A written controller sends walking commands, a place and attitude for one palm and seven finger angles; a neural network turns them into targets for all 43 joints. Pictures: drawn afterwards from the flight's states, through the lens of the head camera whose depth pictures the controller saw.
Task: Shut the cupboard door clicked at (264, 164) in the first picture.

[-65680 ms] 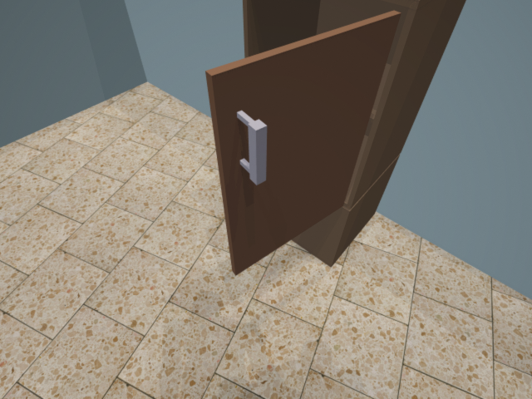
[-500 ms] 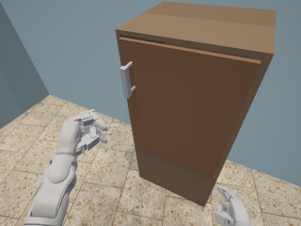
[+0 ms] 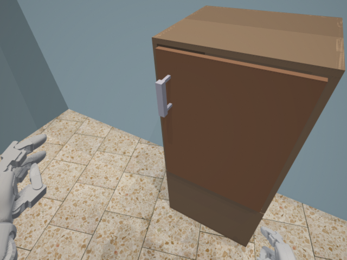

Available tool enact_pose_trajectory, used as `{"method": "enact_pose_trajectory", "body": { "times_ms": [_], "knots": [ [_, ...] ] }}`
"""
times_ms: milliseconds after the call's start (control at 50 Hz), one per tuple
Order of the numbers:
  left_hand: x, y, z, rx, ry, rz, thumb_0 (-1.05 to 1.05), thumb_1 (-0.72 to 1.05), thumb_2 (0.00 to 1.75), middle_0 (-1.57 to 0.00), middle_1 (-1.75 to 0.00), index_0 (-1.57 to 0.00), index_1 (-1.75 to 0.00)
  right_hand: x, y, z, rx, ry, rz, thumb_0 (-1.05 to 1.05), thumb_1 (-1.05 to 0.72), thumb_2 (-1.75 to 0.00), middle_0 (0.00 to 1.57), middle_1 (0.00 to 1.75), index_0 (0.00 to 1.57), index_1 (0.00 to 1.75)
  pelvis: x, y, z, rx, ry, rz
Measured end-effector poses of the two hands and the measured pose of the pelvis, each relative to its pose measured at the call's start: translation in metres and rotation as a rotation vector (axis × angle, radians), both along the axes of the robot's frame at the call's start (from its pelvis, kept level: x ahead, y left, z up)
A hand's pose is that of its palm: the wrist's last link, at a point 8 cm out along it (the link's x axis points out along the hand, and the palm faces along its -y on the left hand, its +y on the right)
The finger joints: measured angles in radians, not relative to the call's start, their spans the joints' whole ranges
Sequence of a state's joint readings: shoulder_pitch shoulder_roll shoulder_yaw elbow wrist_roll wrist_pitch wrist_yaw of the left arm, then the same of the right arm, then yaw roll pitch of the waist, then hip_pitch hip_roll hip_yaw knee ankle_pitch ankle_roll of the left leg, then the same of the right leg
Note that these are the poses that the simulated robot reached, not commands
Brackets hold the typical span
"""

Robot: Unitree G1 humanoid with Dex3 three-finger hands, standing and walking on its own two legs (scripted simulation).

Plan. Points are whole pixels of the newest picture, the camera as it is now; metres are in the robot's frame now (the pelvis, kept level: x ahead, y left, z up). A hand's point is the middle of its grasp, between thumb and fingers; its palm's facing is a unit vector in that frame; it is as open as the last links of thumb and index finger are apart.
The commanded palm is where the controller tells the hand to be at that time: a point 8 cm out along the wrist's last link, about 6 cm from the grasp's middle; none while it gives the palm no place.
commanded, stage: draw the hand back to the body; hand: left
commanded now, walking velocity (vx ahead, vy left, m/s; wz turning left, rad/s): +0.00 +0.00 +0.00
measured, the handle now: (165, 96) +0.56 +0.10 +0.11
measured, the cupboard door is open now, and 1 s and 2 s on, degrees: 0 0 0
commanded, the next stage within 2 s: step back with the hand held close in 0.34 s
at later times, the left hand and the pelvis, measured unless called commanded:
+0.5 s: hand (45, 182) +0.20 +0.26 +0.16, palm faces +0.42 -0.82 -0.40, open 7.4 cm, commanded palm +0.14 +0.30 +0.17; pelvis +0.00 +0.00 +0.00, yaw +0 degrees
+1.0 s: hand (32, 195) +0.17 +0.27 +0.16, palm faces +0.39 -0.80 -0.46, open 7.4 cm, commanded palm +0.11 +0.31 +0.17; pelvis -0.04 +0.01 -0.01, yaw -2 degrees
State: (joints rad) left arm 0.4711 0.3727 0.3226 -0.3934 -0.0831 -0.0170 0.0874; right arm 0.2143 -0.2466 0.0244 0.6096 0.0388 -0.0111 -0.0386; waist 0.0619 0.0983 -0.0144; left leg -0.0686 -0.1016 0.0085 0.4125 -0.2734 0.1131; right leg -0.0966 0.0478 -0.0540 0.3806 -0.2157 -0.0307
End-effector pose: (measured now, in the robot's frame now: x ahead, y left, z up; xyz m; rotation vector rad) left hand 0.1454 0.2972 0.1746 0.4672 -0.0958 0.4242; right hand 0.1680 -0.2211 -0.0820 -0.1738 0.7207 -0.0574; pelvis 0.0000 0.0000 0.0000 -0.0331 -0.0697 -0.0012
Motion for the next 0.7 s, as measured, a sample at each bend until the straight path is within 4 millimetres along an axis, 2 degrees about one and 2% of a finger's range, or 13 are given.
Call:
{"method": "enact_pose_trajectory", "body": {
  "times_ms": [100,240,420,580,700],
  "knots": [
    [-0.007,0.008,0.001,-0.002,-0.026,0.050,0.02,0.89,0.90,-0.29,-0.39,-0.29,-0.39,0.005,0.001,0.001,-0.018,-0.015,0.020,0.01,-0.90,-0.90,0.20,0.30,0.20,0.30,-0.001,0.004,-0.001,0.000,-0.001,0.011],
    [0.003,0.001,-0.003,-0.032,-0.040,0.007,0.02,0.89,0.90,-0.23,-0.32,-0.23,-0.33,0.010,0.008,0.005,-0.012,-0.040,0.023,0.01,-0.90,-0.90,0.21,0.30,0.20,0.30,0.001,0.005,-0.001,0.000,0.004,0.005],
    [0.010,0.000,0.002,-0.010,-0.035,-0.018,0.02,0.89,0.90,-0.21,-0.30,-0.21,-0.31,0.008,0.010,0.005,0.005,-0.041,0.013,0.01,-0.90,-0.90,0.21,0.30,0.20,0.30,0.003,0.003,-0.001,-0.002,0.007,-0.005],
    [0.010,0.006,0.007,0.033,-0.065,-0.015,0.02,0.89,0.90,-0.21,-0.30,-0.21,-0.31,0.000,-0.002,0.001,-0.012,-0.009,-0.035,0.01,-0.90,-0.90,0.21,0.30,0.20,0.30,-0.001,0.003,-0.004,-0.004,0.051,-0.006],
    [0.009,0.005,-0.004,0.043,-0.038,-0.051,0.02,0.89,0.90,-0.21,-0.30,-0.21,-0.31,-0.015,-0.017,-0.006,-0.042,0.030,-0.120,0.01,-0.90,-0.90,0.21,0.30,0.20,0.30,-0.007,0.009,-0.011,0.003,0.086,-0.014]
  ]
}}
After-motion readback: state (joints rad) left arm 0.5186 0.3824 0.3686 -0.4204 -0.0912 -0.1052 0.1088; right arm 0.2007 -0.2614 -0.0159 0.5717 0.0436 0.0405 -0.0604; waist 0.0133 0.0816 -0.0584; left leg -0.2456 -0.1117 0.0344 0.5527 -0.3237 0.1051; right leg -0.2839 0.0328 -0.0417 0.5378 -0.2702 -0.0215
